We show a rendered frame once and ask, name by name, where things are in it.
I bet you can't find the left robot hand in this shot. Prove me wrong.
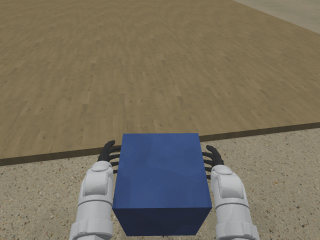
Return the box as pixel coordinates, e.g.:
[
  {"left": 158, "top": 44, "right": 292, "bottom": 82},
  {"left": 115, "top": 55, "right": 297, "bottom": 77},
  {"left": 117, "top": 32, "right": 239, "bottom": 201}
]
[{"left": 97, "top": 140, "right": 121, "bottom": 174}]

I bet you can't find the right robot forearm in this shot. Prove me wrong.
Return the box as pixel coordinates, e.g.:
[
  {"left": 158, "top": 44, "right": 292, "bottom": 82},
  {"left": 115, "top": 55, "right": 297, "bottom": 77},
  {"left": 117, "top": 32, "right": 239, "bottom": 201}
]
[{"left": 210, "top": 164, "right": 260, "bottom": 240}]

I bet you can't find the carton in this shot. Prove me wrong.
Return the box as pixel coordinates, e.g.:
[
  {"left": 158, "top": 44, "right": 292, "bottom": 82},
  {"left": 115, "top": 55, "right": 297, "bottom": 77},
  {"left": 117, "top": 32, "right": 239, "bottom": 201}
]
[{"left": 112, "top": 133, "right": 212, "bottom": 236}]

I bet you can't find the left robot forearm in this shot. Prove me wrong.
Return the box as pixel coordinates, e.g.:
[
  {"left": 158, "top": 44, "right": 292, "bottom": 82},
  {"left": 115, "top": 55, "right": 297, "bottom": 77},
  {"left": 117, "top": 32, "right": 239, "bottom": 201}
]
[{"left": 69, "top": 160, "right": 114, "bottom": 240}]

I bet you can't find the right robot hand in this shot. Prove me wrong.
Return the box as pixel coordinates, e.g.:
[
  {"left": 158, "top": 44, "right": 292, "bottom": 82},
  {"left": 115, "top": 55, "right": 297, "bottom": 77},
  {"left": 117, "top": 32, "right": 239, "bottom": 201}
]
[{"left": 202, "top": 145, "right": 224, "bottom": 180}]

